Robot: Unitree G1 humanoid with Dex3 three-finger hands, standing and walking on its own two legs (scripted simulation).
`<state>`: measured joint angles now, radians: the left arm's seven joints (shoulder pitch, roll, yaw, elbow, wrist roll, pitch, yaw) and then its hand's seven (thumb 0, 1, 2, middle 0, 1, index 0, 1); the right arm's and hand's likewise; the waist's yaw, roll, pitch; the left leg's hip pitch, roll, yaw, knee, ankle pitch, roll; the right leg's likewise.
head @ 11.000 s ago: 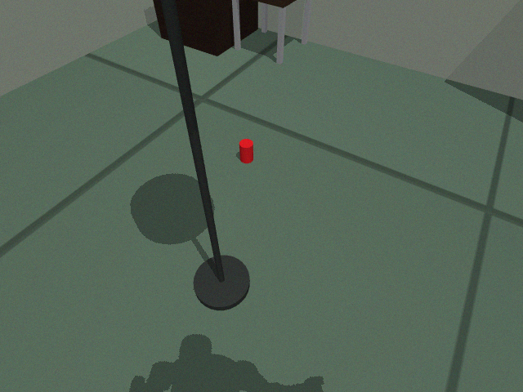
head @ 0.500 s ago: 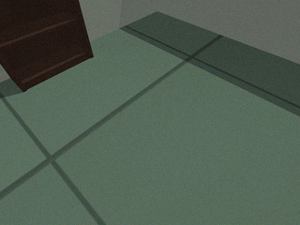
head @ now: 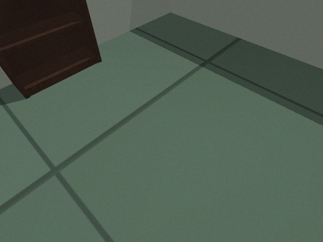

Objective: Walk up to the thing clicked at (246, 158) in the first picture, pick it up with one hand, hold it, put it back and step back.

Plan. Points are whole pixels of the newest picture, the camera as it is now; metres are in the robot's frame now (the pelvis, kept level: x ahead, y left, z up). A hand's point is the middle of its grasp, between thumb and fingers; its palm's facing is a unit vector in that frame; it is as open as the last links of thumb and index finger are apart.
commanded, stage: stand
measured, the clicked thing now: out of the picture -0.42 +1.34 -0.72
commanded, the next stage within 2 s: walk up in 0.28 s
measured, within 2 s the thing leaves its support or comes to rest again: neither
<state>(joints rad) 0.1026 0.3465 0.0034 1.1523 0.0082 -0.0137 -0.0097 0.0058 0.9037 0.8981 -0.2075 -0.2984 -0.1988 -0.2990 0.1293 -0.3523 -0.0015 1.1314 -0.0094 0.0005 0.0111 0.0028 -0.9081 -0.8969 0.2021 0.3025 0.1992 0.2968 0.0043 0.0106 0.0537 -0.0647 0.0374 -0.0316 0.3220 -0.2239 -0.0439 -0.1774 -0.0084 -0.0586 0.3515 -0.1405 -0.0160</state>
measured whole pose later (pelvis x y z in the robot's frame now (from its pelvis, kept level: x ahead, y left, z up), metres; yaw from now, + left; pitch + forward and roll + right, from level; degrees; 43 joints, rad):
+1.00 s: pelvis +0.01 -0.04 -0.03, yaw +37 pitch -1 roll +0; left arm 0.06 0.41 0.10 0.76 0.03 0.04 -0.04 0.01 0.91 0.90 -0.20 -0.30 -0.20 -0.30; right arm 0.27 -0.43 -0.06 0.72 -0.03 0.02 -0.03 0.00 -0.90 -0.90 0.21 0.30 0.20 0.30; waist 0.01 0.01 0.16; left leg -0.39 -0.10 -0.35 0.68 -0.30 -0.05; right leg -0.34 0.04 0.06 0.67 -0.31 -0.03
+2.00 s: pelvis +0.06 -0.06 -0.03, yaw +83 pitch -3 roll +2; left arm 0.19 0.39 0.04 0.71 0.02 -0.02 0.01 0.01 0.90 0.90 -0.21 -0.30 -0.20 -0.30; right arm 0.29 -0.42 -0.07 0.68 -0.03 0.05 0.01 0.01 -0.91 -0.90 0.20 0.30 0.20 0.30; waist 0.00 0.04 0.14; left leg -0.52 -0.13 -0.09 1.13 -0.50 -0.01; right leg -0.34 -0.08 -0.06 0.71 -0.33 -0.02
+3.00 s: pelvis +0.04 -0.05 -0.02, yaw +102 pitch -2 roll -1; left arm 0.17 0.40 0.02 0.96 0.01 0.00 -0.02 0.01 0.90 0.90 -0.21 -0.30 -0.20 -0.30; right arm 0.17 -0.36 -0.01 0.98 -0.01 -0.02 0.01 0.00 -0.91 -0.90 0.20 0.30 0.20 0.30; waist 0.02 -0.01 0.06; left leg -0.33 -0.03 -0.10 0.66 -0.29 -0.01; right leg -0.26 -0.11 -0.10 0.64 -0.34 0.03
